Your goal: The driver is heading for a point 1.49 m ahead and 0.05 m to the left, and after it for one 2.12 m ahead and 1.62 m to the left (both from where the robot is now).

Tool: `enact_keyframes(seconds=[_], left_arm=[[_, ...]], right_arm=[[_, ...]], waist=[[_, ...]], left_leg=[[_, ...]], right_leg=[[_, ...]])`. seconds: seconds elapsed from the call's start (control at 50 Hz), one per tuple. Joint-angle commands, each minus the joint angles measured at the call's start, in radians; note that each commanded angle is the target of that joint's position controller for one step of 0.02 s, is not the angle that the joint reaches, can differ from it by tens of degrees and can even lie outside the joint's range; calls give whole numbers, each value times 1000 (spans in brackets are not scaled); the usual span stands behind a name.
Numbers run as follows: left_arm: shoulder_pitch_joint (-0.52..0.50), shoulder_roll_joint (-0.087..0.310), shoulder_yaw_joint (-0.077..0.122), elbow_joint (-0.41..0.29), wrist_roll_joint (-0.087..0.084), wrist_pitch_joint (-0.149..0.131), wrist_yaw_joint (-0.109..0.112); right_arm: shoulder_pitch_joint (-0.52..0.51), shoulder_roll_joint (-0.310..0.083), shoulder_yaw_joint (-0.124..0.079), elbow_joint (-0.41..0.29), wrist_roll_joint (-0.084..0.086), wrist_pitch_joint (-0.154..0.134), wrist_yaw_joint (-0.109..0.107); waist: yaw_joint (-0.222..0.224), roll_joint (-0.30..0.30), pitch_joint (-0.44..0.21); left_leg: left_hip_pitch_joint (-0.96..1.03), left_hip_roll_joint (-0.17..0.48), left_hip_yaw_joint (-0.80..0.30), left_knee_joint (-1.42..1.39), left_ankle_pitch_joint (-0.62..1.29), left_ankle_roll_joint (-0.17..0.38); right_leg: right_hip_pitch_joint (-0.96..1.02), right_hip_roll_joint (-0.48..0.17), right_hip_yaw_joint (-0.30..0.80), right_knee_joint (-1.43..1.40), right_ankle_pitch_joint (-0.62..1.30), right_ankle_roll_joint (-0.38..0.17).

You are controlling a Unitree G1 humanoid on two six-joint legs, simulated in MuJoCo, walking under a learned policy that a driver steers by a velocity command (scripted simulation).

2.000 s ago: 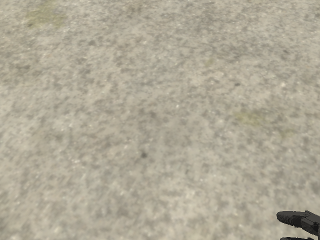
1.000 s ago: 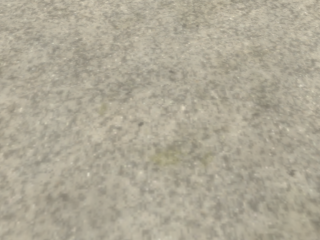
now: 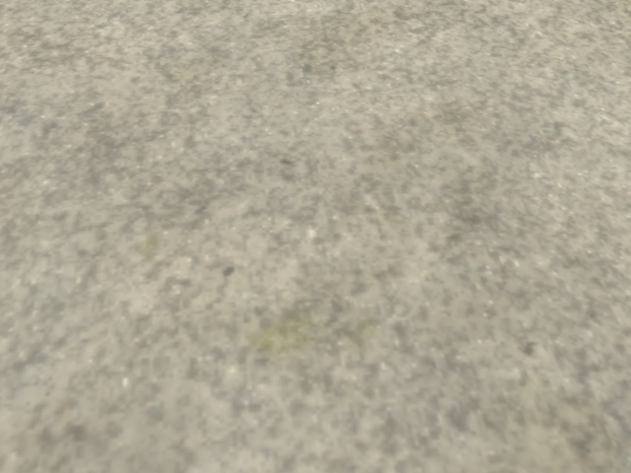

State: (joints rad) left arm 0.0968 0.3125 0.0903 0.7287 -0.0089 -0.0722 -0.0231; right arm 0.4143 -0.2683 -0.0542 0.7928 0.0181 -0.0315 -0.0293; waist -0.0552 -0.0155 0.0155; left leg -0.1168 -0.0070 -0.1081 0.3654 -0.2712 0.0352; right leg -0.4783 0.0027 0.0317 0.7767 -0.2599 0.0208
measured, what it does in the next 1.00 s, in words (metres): walks ahead: right foot, then left foot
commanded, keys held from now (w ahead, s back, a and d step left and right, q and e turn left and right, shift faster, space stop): w+q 0.28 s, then w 0.32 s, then w+e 0.40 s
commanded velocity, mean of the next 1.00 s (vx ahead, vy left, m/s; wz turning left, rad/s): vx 0.46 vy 0.00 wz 0.15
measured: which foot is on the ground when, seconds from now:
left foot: down 0.00-0.16, up 0.18-0.60, down 0.62-1.00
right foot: up 0.00-0.14, down 0.16-0.64, up 0.66-1.00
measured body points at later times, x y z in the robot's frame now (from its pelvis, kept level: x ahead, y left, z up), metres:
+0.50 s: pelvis +0.21 -0.02 -0.01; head +0.24 -0.02 +0.44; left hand +0.13 +0.25 -0.13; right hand +0.48 -0.19 -0.09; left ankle +0.32 +0.17 -0.70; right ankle +0.14 -0.15 -0.75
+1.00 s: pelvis +0.47 +0.10 -0.01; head +0.49 +0.10 +0.44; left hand +0.60 +0.38 -0.11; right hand +0.55 -0.18 -0.12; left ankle +0.39 +0.17 -0.75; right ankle +0.66 -0.04 -0.69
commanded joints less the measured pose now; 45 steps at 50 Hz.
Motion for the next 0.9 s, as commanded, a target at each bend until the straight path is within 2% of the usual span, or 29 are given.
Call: enact_keyframes(seconds=[0.02, 0.06, 0.1, 0.14, 0.16, 0.18, 0.2, 0.22, 0.24, 0.26, 0.28, 0.34, 0.38, 0.44, 0.5, 0.54, 0.58, 0.6, 0.62, 0.64, 0.66, 0.68, 0.7, 0.72, 0.74, 0.78, 0.82, 0.86, 0.9], left_arm=[[-165, 19, -9, -103, -8, -31, -13], [-149, 47, -3, -104, -18, -34, -14], [-86, 77, 8, -91, -25, -39, -11], [64, 112, 28, -48, -23, -46, 2], [221, 170, 45, -24, -9, -51, 12], [304, 288, 64, -2, 23, -42, 7], [246, 216, 46, -8, 23, -46, 0], [193, 143, 25, -18, 9, -44, 5], [156, 103, 13, -21, 8, -42, 8], [131, 75, 5, -14, 13, -38, 11], [123, 64, 0, -9, 18, -37, 16], [172, 66, 1, 26, 14, -50, 16], [187, 86, 5, 44, 9, -49, 15], [186, 112, 6, 60, -1, -39, 18], [250, 138, 7, 94, -17, -28, 19], [281, 154, 9, 116, -24, -16, 18], [283, 178, 13, 126, -26, -3, 20], [274, 188, 13, 129, -26, 5, 23], [283, 172, 3, 132, -24, 9, 26], [281, 125, -20, 107, -1, 5, 27], [407, -16, -62, 83, 5, -11, 16], [326, 103, -32, 99, -26, -26, 12], [238, 137, -18, 58, -51, -31, 10], [199, 121, -21, 50, -43, -32, 16], [192, 110, -18, 53, -25, -25, 19], [249, 75, -18, 77, -27, 6, 21], [244, 44, -21, 77, -26, 30, 24], [191, 38, -20, 57, -22, 39, 26], [144, 33, -22, 40, -17, 34, 19]], right_arm=[[-39, -211, -58, -92, 6, -10, -7], [-27, -218, -62, -99, 12, -5, -2], [-50, -210, -60, -110, 14, -3, 1], [-67, -148, -41, -126, 5, -2, 4], [-72, -76, -18, -143, -11, -4, 8], [-25, -13, 1, -215, 13, -18, 4], [-9, -115, -23, -192, 39, -23, 2], [-70, -167, -39, -187, 35, -19, 5], [-91, -163, -41, -173, 23, -15, 8], [-113, -148, -41, -174, 12, -15, 12], [-127, -135, -41, -180, 13, -12, 21], [-161, -78, -24, -198, 11, -9, 32], [-214, -65, -14, -223, 3, -11, 35], [-303, -46, 3, -248, -3, -26, 52], [-400, -39, 13, -278, 1, -38, 70], [-432, -58, 7, -297, 6, -40, 78], [-398, -94, -9, -296, 1, -41, 80], [-305, -123, -27, -273, -3, -39, 76], [-154, -162, -51, -225, -5, -34, 67], [23, -227, -74, -191, -13, -24, 48], [31, -304, -77, -188, -26, -24, 46], [34, -205, -55, -196, -27, -30, 46], [-24, -174, -41, -183, -25, -37, 47], [-84, -149, -34, -176, -21, -44, 49], [-133, -120, -28, -171, -24, -51, 53], [-181, -86, -26, -160, -32, -73, 55], [-195, -87, -30, -134, -29, -91, 53], [-186, -101, -38, -109, -36, -97, 45], [-174, -111, -41, -92, -38, -95, 36]], waist=[[-16, 156, 29], [-9, 170, 26], [34, 181, 22], [110, 161, -24], [174, 40, -134], [136, -300, -220], [117, -245, -135], [114, -169, -28], [103, -106, 4], [93, -91, 23], [84, -102, 29], [87, -76, 31], [89, -51, 50], [105, -50, 63], [135, -44, 80], [129, -52, 84], [84, -75, 41], [21, -84, -25], [-58, -74, -115], [-130, 12, -248], [-28, 287, -407], [-86, 177, -398], [-67, 159, -226], [-31, 103, -140], [5, 97, -87], [57, 115, -66], [77, 89, -22], [71, 73, 18], [60, 67, 36]], left_leg=[[-35, 162, -201, -158, -38, 169], [-89, 176, -239, -142, -77, 162], [-133, 182, -275, -104, -103, 138], [-215, 121, -255, 38, -98, 89], [-313, 41, -158, 330, -144, 40], [-587, -71, -43, 669, -346, -3], [-693, 1, -73, 847, -296, -10], [-726, 40, -59, 889, -201, -3], [-690, 70, -46, 879, -117, -6], [-669, 90, -47, 848, -59, -9], [-637, 112, -40, 828, -21, -12], [-628, 104, -22, 756, 32, -24], [-655, 98, -18, 643, 69, -37], [-605, 99, 46, 436, 197, -39], [-532, 84, 106, 297, 249, -24], [-508, 70, 114, 238, 219, 3], [-409, 28, 143, 195, 162, 40], [-264, -5, 169, 167, 172, 66], [-26, -26, 180, 146, 200, 94], [299, 145, -11, 191, 204, 144], [545, 411, -518, 63, -28, 287], [488, 412, -596, -32, -103, 265], [362, 380, -422, -52, -41, 223], [226, 338, -295, -74, 64, 201], [120, 300, -204, -106, 133, 187], [6, 266, -93, -181, 185, 178], [-44, 264, -8, -226, 252, 180], [-42, 258, 63, -248, 298, 172], [-16, 242, 132, -257, 319, 160]], right_leg=[[-9, 30, -24, -169, 70, 31], [81, 32, -16, -225, 92, 36], [185, 22, -3, -273, 121, 22], [390, -1, 2, -321, 96, -13], [590, -160, 171, -365, -23, -71], [758, -397, 672, -534, -390, -219], [675, -428, 781, -596, -561, -254], [591, -392, 626, -587, -467, -226], [526, -335, 469, -578, -298, -198], [480, -295, 363, -582, -155, -183], [445, -266, 272, -594, -56, -168], [418, -245, 159, -629, 97, -196], [423, -254, 115, -647, 170, -222], [414, -233, 21, -655, 259, -215], [427, -242, -18, -654, 289, -201], [486, -271, -22, -631, 357, -189], [542, -279, -45, -539, 613, -168], [539, -262, -77, -417, 784, -150], [457, -222, -102, -231, 841, -124], [217, -175, -106, 74, 531, -88], [-111, 12, -41, 429, -277, -35], [-192, -5, 110, 541, -315, -44], [-263, -47, 89, 551, -233, -51], [-242, -94, 66, 503, -140, -49], [-204, -122, 64, 453, -79, -43], [-100, -149, 75, 420, -4, -31], [-110, -150, 81, 387, 29, -17], [-171, -146, 99, 318, 106, -7], [-204, -135, 101, 205, 217, -4]])
Velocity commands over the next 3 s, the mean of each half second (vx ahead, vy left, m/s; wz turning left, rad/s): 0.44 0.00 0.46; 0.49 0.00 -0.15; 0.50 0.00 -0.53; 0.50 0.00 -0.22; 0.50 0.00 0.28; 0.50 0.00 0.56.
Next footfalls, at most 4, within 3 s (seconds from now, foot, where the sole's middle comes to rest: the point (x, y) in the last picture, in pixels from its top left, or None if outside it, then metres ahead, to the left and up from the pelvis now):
0.16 right None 0.18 -0.15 -0.79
0.62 left None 0.43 0.18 -0.79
1.18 right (295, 359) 0.76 0.00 -0.79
1.66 left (230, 256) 1.07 0.16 -0.79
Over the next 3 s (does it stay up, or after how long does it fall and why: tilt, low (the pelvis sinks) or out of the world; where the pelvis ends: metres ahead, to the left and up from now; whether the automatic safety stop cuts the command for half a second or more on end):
stays up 1.57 0.00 0.00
